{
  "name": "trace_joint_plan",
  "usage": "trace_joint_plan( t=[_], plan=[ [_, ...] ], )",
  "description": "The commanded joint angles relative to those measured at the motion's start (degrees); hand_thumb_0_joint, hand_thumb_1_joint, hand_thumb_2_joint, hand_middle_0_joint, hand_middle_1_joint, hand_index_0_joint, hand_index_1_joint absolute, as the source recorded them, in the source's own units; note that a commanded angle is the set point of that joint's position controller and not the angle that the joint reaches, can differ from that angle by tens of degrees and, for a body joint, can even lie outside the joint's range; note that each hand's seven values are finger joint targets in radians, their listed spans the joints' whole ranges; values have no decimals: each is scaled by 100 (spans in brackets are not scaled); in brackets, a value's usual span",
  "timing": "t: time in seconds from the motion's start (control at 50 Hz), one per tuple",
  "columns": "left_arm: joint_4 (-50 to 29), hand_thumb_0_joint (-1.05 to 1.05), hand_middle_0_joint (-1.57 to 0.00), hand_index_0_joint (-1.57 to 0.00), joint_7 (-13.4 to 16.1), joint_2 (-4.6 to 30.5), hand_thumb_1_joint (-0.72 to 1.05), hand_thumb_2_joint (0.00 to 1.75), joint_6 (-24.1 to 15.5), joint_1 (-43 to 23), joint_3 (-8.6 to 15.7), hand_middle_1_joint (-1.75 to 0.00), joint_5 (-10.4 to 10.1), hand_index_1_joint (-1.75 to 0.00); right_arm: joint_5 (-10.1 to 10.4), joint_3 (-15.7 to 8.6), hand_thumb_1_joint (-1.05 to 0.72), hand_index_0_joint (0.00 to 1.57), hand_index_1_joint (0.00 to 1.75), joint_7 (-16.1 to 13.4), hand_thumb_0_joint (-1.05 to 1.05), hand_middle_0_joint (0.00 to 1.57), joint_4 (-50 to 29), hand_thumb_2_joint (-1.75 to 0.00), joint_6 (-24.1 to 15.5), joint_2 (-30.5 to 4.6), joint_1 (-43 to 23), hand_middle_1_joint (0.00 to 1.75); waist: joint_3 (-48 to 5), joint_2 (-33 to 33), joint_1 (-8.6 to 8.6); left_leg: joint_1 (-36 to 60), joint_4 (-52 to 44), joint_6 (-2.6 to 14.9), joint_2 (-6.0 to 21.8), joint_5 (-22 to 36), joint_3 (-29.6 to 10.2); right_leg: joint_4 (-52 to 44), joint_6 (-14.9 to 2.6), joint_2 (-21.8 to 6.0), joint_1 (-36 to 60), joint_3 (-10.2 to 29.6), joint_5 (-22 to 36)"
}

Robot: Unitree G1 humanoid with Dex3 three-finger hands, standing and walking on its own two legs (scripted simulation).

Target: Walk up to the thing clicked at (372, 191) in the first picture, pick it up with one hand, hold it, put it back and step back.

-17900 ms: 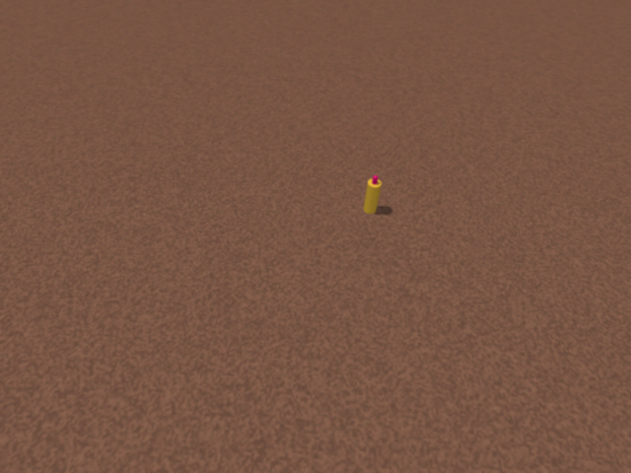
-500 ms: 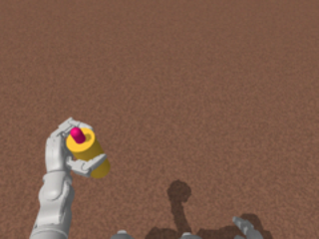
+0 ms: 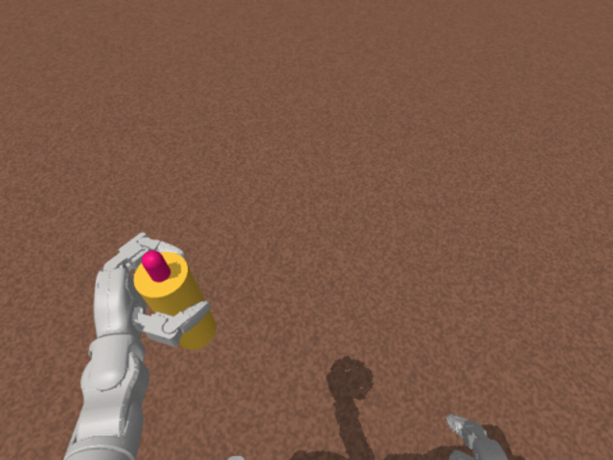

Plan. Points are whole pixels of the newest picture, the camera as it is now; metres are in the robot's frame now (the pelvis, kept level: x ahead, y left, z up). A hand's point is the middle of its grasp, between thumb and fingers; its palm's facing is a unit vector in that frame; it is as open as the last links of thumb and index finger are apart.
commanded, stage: hold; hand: left
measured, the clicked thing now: (176, 298) +0.32 +0.16 +0.03
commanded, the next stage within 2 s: none
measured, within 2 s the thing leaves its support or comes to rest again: neither
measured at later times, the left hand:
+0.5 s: hand (169, 291) +0.32 +0.16 +0.06, palm faces +0.16 -0.99 +0.00, open 9.4 cm
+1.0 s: hand (161, 292) +0.32 +0.17 +0.06, palm faces +0.16 -0.99 -0.01, open 9.4 cm
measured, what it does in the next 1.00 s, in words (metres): stands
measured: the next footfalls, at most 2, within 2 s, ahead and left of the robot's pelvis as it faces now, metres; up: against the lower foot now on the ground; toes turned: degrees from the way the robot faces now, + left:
none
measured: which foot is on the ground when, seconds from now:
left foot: down 0.00-1.00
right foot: down 0.00-1.00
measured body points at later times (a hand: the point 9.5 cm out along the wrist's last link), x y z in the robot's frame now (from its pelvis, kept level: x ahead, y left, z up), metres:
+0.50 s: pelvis -0.01 +0.00 +0.01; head +0.03 +0.00 +0.45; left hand +0.31 +0.22 +0.06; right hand +0.12 -0.25 -0.11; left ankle +0.02 +0.13 -0.70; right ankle -0.01 -0.12 -0.70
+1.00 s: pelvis -0.01 +0.00 +0.01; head +0.03 +0.01 +0.46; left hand +0.31 +0.22 +0.06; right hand +0.12 -0.24 -0.10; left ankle +0.02 +0.13 -0.70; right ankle -0.01 -0.12 -0.70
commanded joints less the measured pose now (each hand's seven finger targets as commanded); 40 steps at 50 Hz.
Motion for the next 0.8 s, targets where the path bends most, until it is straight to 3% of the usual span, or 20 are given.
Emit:
trace_joint_plan(
  t=[0.0,0.02,0.12,0.16,0.18,0.26,0.3,0.34,0.38,0.46,0.48,0.54,0.6,0.62,0.66,0.72,0.74,0.78],
  plan=[
    [-1603,0,-129,-130,-36,797,11,125,-500,-1887,297,-142,-59,-143,39,-264,-90,20,30,-58,0,20,-669,-90,-220,-723,-156,30,-1588,121,-45,1104,-713,165,-219,1520,75,-775,-6,108,580,13,1942],
    [-1396,0,-129,-130,-58,674,10,124,-479,-1799,194,-142,-54,-143,35,-267,-90,20,30,-50,0,20,-657,-90,-229,-724,-127,30,-1573,53,-68,1133,-733,166,-194,1567,52,-774,-12,124,550,-11,1943],
    [-1523,0,-130,-130,-74,740,10,124,-465,-1748,300,-141,-99,-143,46,-258,-91,20,30,-63,0,20,-671,-90,-217,-709,-151,30,-1684,-41,12,1198,-740,185,-224,1667,88,-871,20,88,789,13,2104],
    [-1238,0,-130,-131,-109,581,10,125,-437,-1525,186,-143,-92,-144,47,-267,-91,20,30,-36,0,20,-659,-90,-246,-713,-197,30,-1514,-134,-16,1114,-756,199,-221,1642,82,-863,25,87,762,6,2087],
    [-1247,0,-131,-131,-99,703,8,124,-452,-1583,333,-143,-114,-144,52,-286,-91,20,30,-40,0,20,-657,-90,-250,-739,-197,30,-1536,-81,10,1141,-742,207,-217,1722,93,-860,23,86,723,18,2145],
    [-1314,0,-131,-132,-83,624,11,125,-486,-1739,181,-143,-54,-144,33,-265,-91,20,30,-20,0,20,-676,-90,-229,-705,-217,30,-1473,41,-20,1189,-820,177,-208,1656,66,-864,-9,103,655,-16,2005],
    [-1672,0,-131,-132,-22,880,13,124,-566,-2002,439,-142,-64,-143,41,-284,-91,20,30,-24,0,20,-675,-90,-245,-712,-241,30,-1566,186,73,1221,-873,150,-219,1491,84,-891,-22,86,693,-6,1847],
    [-1428,0,-131,-132,-20,645,10,125,-564,-1721,265,-143,-67,-144,30,-251,-91,20,30,-24,0,20,-698,-90,-238,-678,-259,30,-1436,-10,13,1152,-862,162,-227,1385,91,-916,-2,88,700,0,1780],
    [-1623,0,-130,-131,-23,746,10,123,-602,-1896,324,-142,-78,-143,24,-259,-91,20,30,-28,0,20,-655,-90,-253,-698,-219,30,-1668,45,22,1218,-844,171,-221,1481,98,-910,-3,81,774,26,1905],
    [-1375,0,-131,-131,-79,746,8,125,-579,-1960,251,-143,-32,-144,39,-267,-91,20,30,-60,0,20,-648,-90,-263,-721,-257,30,-1493,-100,-62,1211,-872,190,-227,1349,110,-986,29,50,753,54,1838],
    [-1389,0,-131,-131,-69,782,8,124,-588,-1864,339,-142,-44,-144,40,-260,-91,20,30,-72,0,20,-640,-90,-252,-683,-272,30,-1473,-31,-1,1138,-871,192,-248,1290,124,-1016,33,27,723,72,1792],
    [-1147,0,-130,-131,-121,516,10,124,-562,-1656,124,-142,-91,-143,39,-270,-91,20,30,-56,0,20,-611,-90,-279,-701,-290,30,-1278,-94,-33,1080,-898,187,-240,1217,115,-1013,12,48,600,39,1694],
    [-1324,0,-131,-131,-123,660,13,124,-564,-1724,208,-142,-81,-143,49,-305,-90,20,30,-45,0,20,-677,-90,-302,-763,-292,30,-1573,83,21,1318,-928,163,-231,1361,100,-982,-14,70,706,14,1761],
    [-1724,0,-131,-131,-103,855,12,124,-609,-2068,256,-142,-48,-143,37,-316,-90,20,30,-49,0,20,-642,-90,-301,-764,-259,30,-1726,175,27,1392,-903,157,-234,1466,92,-972,-12,68,781,18,1861],
    [-1606,0,-132,-132,-84,751,11,124,-587,-1700,243,-143,-54,-144,39,-288,-91,20,30,-54,0,20,-653,-90,-304,-718,-259,30,-1677,62,51,1368,-910,164,-234,1506,89,-986,1,74,823,4,1893],
    [-1315,0,-131,-131,-36,622,10,124,-560,-1744,292,-142,-117,-144,67,-251,-91,20,30,-51,0,20,-665,-90,-313,-682,-339,30,-1333,-134,13,1117,-968,168,-227,1207,84,-1031,9,74,705,-13,1632],
    [-1369,0,-131,-131,-10,791,11,124,-576,-1910,457,-142,-115,-143,61,-260,-91,20,30,-56,0,20,-662,-90,-310,-704,-352,30,-1331,-101,50,1062,-984,173,-231,1136,87,-1050,13,60,738,-9,1570],
    [-1323,0,-130,-131,-24,800,11,125,-598,-1945,379,-142,-58,-143,53,-262,-91,20,30,-69,0,20,-629,-90,-298,-704,-336,30,-1282,-106,-6,1066,-966,190,-237,1128,121,-1054,23,39,672,36,1595]
  ],
)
